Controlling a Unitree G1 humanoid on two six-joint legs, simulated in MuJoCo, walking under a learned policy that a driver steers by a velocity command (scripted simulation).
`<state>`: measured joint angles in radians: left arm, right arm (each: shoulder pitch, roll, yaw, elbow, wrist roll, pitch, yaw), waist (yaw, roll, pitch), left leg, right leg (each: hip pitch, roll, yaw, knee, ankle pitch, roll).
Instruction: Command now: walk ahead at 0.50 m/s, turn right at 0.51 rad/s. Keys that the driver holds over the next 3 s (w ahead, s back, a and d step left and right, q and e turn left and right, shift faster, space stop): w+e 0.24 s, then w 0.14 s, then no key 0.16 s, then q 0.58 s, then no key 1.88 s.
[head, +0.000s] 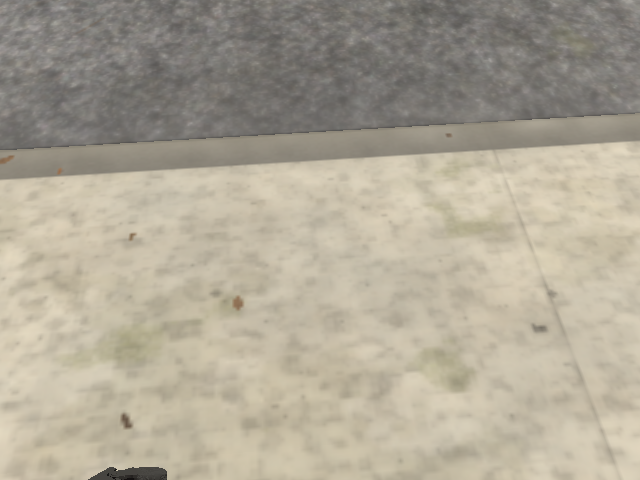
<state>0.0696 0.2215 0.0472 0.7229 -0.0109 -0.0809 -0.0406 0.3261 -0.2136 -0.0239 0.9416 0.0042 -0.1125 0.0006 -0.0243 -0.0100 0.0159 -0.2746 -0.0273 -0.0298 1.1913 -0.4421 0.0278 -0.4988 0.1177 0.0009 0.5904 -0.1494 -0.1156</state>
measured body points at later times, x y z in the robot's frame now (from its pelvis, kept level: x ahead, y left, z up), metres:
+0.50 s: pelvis +0.29 +0.04 +0.01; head +0.33 +0.03 +0.46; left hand +0.39 +0.29 -0.12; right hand +0.44 -0.24 -0.06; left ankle +0.38 +0.11 -0.72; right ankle +0.15 -0.06 -0.63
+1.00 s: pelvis +0.39 +0.00 +0.02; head +0.43 -0.02 +0.47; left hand +0.60 +0.24 -0.05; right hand +0.47 -0.30 -0.10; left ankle +0.36 +0.12 -0.65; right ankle +0.41 -0.11 -0.72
